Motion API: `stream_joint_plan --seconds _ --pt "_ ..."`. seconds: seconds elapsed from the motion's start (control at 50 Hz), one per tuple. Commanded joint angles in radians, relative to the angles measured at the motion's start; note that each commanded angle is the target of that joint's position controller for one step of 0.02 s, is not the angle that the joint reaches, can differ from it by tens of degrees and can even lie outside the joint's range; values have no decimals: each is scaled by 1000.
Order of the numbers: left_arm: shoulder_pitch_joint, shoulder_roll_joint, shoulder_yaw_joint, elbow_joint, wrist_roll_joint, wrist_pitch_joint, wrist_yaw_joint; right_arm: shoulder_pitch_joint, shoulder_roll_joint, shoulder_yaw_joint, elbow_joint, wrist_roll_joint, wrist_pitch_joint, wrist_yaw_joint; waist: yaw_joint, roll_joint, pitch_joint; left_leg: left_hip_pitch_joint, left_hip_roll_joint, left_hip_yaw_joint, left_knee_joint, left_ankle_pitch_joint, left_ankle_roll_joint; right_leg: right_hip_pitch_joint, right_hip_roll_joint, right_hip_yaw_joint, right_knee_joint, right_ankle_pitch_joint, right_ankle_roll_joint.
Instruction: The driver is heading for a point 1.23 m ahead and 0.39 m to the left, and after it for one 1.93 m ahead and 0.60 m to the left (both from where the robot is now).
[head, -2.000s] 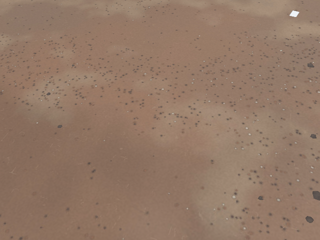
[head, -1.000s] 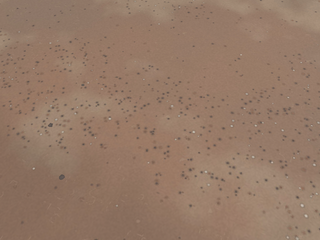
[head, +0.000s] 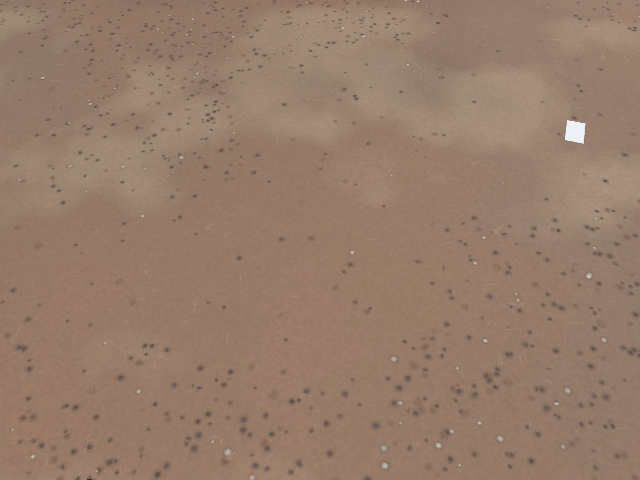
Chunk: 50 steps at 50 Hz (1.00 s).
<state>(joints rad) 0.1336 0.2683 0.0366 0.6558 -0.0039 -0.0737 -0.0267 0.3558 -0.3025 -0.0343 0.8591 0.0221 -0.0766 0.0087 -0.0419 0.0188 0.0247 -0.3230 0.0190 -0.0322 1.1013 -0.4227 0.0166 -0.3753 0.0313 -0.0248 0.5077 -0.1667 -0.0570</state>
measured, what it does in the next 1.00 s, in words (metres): walks ahead, turning left: left foot, then right foot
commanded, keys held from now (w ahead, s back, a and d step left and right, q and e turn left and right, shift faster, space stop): w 0.04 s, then w+q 0.92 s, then w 0.04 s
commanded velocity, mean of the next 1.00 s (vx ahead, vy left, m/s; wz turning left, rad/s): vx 0.50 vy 0.00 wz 0.42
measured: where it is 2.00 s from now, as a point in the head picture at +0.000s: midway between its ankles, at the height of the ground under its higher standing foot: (174, 287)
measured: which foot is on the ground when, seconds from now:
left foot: up 0.00-0.40, down 0.42-0.92, up 0.94-1.00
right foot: down 0.00-0.42, up 0.44-0.88, down 0.90-1.00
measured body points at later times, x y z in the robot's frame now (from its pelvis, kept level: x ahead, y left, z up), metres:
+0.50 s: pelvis +0.27 +0.06 -0.01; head +0.31 +0.08 +0.43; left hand +0.26 +0.35 -0.14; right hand +0.51 -0.15 -0.10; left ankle +0.35 +0.15 -0.73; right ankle +0.11 -0.10 -0.66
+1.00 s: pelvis +0.56 +0.09 +0.00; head +0.58 +0.10 +0.45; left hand +0.61 +0.41 -0.08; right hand +0.75 -0.13 -0.12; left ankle +0.39 +0.15 -0.66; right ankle +0.67 +0.03 -0.73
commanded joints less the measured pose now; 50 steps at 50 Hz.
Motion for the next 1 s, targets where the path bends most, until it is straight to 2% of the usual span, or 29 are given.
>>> stream_joint_plan --seconds 0.02,0.08,0.14,0.22,0.28,0.34,0.38,0.4,0.42,0.44,0.46,0.48,0.5,0.52,0.54,0.56,0.62,0.66,0.72,0.76,0.8,0.84,0.88,0.9,0.92,0.94,0.96,0.98,1.0 --pt "107 111 35 -14 15 -9 0 -61 -113 -31 -98 -11 -23 -1 55 -93 -64 -349 107 -43 39 114 -7 326 -268 359 -280 115 -190" --pt "93 118 42 12 6 -29 0 -42 -58 -21 -86 -9 8 -1 19 -98 -43 -305 117 -33 -34 174 -32 229 -258 245 -351 197 -201" --pt "119 141 50 49 15 -37 10 -133 -48 -18 -111 -10 18 1 40 -70 -1 -349 117 -51 -180 342 -40 221 -247 142 -389 214 -181" --pt "151 165 54 85 11 -37 20 -254 -34 -10 -145 -5 9 18 88 -59 31 -304 79 -21 -394 535 -21 238 -232 20 -410 215 -135" --pt "201 177 58 124 2 -25 24 -335 -32 -8 -185 -2 8 32 119 -47 55 -338 67 -12 -472 535 1 344 -265 -15 -392 225 -122" --pt "221 186 64 150 -6 -2 30 -382 -38 -10 -227 -4 9 50 121 -54 60 -375 47 22 -513 413 34 470 -298 -41 -317 349 -98" --pt "203 211 71 146 -8 16 41 -347 -63 -23 -240 -7 12 58 86 -88 12 -282 -5 87 -515 300 67 508 -297 -75 -193 672 -72" --pt "194 222 73 142 -7 26 49 -268 -90 -40 -229 -8 15 58 39 -104 -45 -168 -45 119 -516 264 88 502 -287 -98 -68 840 -54" --pt "186 216 69 134 -6 35 58 -117 -137 -70 -193 -4 17 50 -41 -86 -129 48 -84 125 -566 308 122 428 -250 -136 133 874 -22" --pt "201 189 54 107 12 28 66 53 -225 -102 -163 -2 26 32 -105 21 -241 371 54 -106 -573 344 191 179 -207 -145 443 587 19" --pt "306 47 7 71 36 -3 41 47 -298 -112 -168 10 24 29 2 251 -342 706 287 -657 -661 157 377 -271 11 -56 768 -354 81" --pt "203 135 23 72 5 -40 25 78 -204 -87 -182 6 19 26 -76 137 -394 746 303 -762 -765 70 367 -382 -8 129 855 -407 62" --pt "106 173 33 34 -30 -61 16 41 -169 -77 -182 -5 14 23 -83 98 -254 645 271 -614 -787 143 324 -445 -51 128 837 -315 43" --pt "74 159 28 24 -22 -72 20 -19 -159 -74 -192 -5 12 20 -46 8 -171 502 232 -509 -794 241 299 -419 -91 118 761 -235 38" --pt "64 162 34 26 2 -73 27 -78 -136 -68 -207 -9 12 18 -9 -19 -112 370 202 -435 -812 354 287 -364 -116 113 679 -194 48" --pt "81 164 40 25 12 -63 28 -112 -115 -60 -224 -21 12 14 28 4 -96 280 176 -391 -834 435 284 -293 -134 121 642 -167 57" --pt "102 129 36 21 21 -32 30 -127 -121 -63 -229 -15 10 3 62 22 -63 137 143 -312 -878 530 295 -237 -133 93 524 -130 105" --pt "33 105 26 -1 24 -24 33 -105 -149 -72 -219 -11 12 -10 45 24 -32 76 109 -258 -889 531 275 -232 -117 77 388 -13 129" --pt "-86 76 14 -26 18 -31 25 -63 -157 -76 -201 -3 22 -22 -4 45 -21 27 52 -213 -869 431 217 -143 -67 70 150 205 135" --pt "-142 86 16 -42 5 -38 18 -22 -162 -79 -185 1 28 -25 -28 55 -22 37 63 -248 -854 369 202 -97 -40 76 74 264 133" --pt "-161 112 25 -52 -2 -44 11 1 -154 -78 -174 7 33 -27 -28 65 -24 99 87 -309 -805 320 190 -87 -36 105 16 236 119" --pt "-145 138 37 -51 -4 -52 7 0 -150 -79 -173 5 38 -30 -8 86 -27 158 112 -372 -743 310 174 -62 -37 122 -14 159 94" --pt "-37 161 55 -23 -3 -60 11 -21 -128 -74 -181 0 43 -28 55 102 -59 156 86 -384 -646 348 143 87 -36 97 -67 113 50" --pt "73 195 69 -9 13 -65 18 -22 -79 -56 -192 -6 40 -24 109 64 -156 100 33 -334 -470 337 111 286 -118 156 -58 90 1" --pt "198 274 88 4 32 -61 26 63 -15 -36 -213 -1 34 -23 114 -131 -308 -164 -92 -200 -145 93 41 641 -336 457 -73 -23 -114" --pt "255 271 93 37 12 -45 16 117 -40 -31 -232 15 27 -24 99 -362 -356 -397 -97 -140 83 -188 14 739 -468 819 -178 -299 -203" --pt "204 185 71 18 1 -41 17 63 -132 -53 -214 19 30 -25 117 -220 -220 -470 -35 -161 175 -112 4 630 -435 752 -217 -433 -170" --pt "165 149 60 16 5 -34 19 -21 -148 -59 -224 8 35 -25 123 -141 -120 -468 -6 -125 186 -31 0 510 -388 605 -225 -356 -134" --pt "128 129 50 23 13 -30 17 -61 -130 -57 -232 -3 36 -24 105 -97 -55 -439 18 -110 148 28 -3 396 -341 494 -247 -232 -124"
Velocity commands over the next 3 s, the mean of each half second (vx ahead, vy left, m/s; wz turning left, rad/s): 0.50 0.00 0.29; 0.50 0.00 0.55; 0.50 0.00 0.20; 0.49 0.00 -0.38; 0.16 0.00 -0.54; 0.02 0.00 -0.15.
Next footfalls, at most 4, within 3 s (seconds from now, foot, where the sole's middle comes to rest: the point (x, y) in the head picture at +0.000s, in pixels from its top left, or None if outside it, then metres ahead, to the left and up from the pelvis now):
0.42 left None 0.39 0.16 -0.77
0.90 right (309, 374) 0.71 0.05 -0.77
1.40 left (152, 348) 0.79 0.41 -0.77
1.94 right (194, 223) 1.17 0.35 -0.77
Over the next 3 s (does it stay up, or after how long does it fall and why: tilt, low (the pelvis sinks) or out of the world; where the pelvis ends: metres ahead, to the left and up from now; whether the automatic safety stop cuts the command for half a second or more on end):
stays up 1.21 0.43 0.00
